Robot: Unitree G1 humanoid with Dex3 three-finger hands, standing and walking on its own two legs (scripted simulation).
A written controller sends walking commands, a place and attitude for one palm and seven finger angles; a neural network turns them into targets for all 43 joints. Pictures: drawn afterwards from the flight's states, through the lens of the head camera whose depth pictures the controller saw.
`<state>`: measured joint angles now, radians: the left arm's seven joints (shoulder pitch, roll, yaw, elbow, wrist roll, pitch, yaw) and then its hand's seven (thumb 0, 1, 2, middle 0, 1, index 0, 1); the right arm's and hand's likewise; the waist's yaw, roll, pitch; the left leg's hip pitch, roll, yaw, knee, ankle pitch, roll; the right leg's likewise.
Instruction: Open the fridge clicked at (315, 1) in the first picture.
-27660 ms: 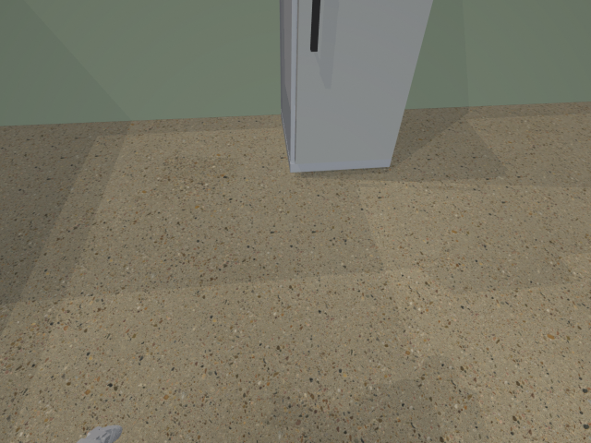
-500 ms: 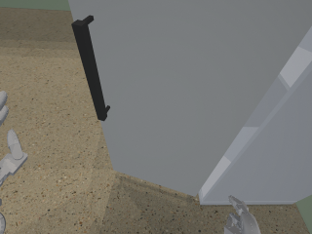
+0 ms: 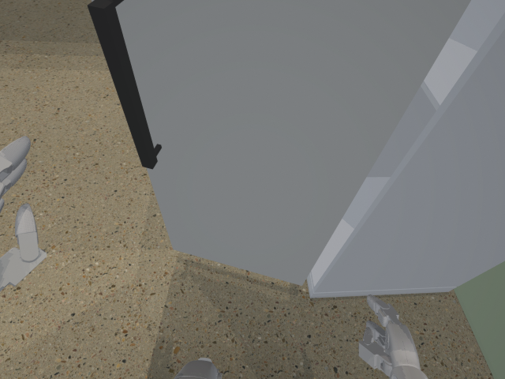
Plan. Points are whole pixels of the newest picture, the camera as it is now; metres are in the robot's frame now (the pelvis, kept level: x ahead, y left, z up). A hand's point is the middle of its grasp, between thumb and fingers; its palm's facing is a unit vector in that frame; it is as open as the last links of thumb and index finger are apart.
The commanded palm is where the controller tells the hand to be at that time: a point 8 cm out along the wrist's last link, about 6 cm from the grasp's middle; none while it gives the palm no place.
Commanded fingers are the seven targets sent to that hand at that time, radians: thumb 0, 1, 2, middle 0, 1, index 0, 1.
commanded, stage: step back with the hand held close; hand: left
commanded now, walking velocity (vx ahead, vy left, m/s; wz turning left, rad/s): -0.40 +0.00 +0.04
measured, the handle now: (137, 96) +0.56 +0.27 +0.09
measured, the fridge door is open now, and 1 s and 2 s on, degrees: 72 72 72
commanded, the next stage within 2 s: stop stepping back and stand still in 0.20 s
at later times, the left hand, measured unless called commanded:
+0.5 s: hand out of the picture +0.03 +0.28 +0.19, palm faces +0.52 -0.73 -0.45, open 7.4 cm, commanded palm -0.02 +0.31 +0.18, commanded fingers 0.00 0.90 0.90 -0.20 -0.30 -0.20 -0.30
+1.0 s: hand out of the picture -0.03 +0.29 +0.19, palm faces +0.57 -0.66 -0.48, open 7.4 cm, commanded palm -0.09 +0.30 +0.18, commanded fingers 0.00 0.90 0.90 -0.20 -0.30 -0.20 -0.30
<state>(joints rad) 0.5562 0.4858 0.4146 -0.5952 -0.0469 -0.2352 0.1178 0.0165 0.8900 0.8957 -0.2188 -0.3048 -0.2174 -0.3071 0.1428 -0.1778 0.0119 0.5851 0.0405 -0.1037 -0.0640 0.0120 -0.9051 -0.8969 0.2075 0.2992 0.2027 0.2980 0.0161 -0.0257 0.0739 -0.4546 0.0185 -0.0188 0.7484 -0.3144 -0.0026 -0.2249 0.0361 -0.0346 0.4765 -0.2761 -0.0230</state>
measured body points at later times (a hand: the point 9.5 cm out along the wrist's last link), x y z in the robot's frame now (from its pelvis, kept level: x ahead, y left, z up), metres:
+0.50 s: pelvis -0.14 +0.00 -0.01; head -0.15 +0.02 +0.44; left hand +0.00 +0.32 +0.21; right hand +0.02 -0.21 -0.09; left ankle -0.08 +0.12 -0.69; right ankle -0.11 -0.12 -0.74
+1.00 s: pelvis -0.21 +0.00 -0.02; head -0.24 -0.01 +0.43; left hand -0.07 +0.33 +0.22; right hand -0.08 -0.23 -0.12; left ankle -0.23 +0.13 -0.72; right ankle -0.17 -0.10 -0.74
